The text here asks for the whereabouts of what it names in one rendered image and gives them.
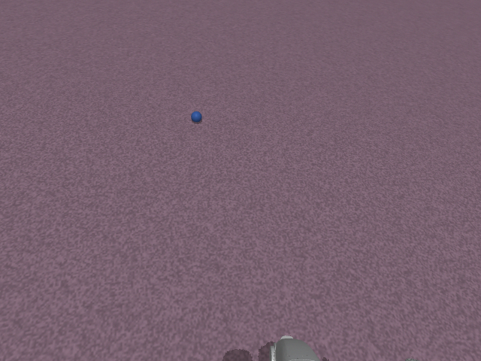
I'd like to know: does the ball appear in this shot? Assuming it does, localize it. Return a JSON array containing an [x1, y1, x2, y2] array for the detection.
[[191, 111, 202, 122]]

